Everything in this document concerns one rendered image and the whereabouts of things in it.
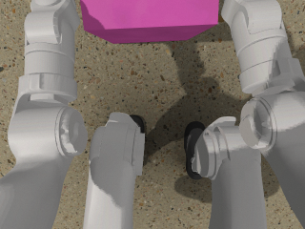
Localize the robot shin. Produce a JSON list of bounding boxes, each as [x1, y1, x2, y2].
[[89, 112, 138, 166], [191, 116, 261, 177]]

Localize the robot right shin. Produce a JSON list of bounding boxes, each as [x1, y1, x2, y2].
[[191, 116, 261, 177]]

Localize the right robot upper arm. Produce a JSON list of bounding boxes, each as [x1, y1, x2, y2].
[[238, 91, 305, 229]]

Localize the carton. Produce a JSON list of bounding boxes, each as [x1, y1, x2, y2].
[[80, 0, 219, 44]]

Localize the left robot upper arm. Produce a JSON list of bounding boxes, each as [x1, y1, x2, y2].
[[0, 106, 88, 229]]

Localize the left robot forearm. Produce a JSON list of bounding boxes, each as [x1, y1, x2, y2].
[[8, 0, 81, 150]]

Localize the robot left shin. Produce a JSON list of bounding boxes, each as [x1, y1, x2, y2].
[[89, 112, 138, 166]]

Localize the right robot forearm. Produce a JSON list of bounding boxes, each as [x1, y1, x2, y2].
[[221, 0, 305, 97]]

